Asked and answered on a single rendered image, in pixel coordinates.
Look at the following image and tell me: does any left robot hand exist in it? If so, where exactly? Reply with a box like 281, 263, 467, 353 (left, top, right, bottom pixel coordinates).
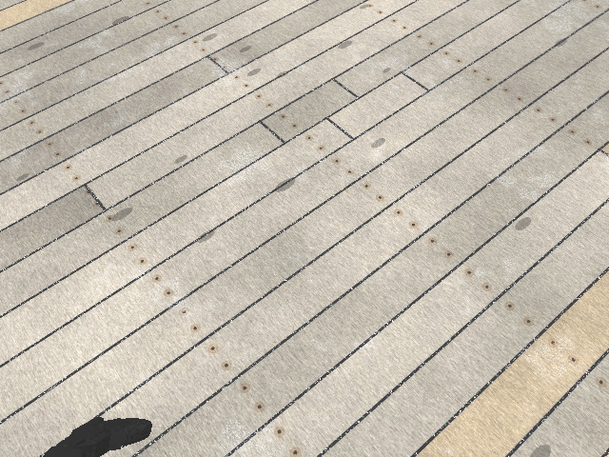
40, 417, 152, 457

